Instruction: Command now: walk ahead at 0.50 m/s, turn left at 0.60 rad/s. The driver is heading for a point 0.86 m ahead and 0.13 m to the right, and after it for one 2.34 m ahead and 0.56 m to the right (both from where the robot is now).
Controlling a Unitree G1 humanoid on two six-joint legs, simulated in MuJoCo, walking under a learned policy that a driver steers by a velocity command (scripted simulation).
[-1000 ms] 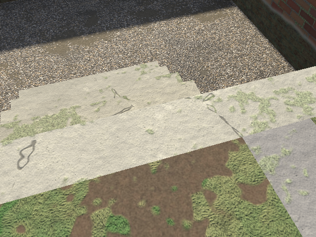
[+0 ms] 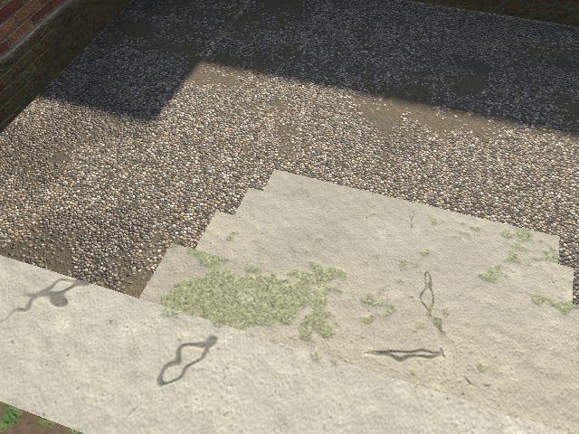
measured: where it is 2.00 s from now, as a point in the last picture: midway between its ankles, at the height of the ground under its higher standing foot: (360, 365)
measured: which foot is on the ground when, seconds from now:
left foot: up 0.00-0.12, down 0.14-0.64, up 0.66-1.00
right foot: down 0.00-0.14, up 0.16-0.62, down 0.64-1.00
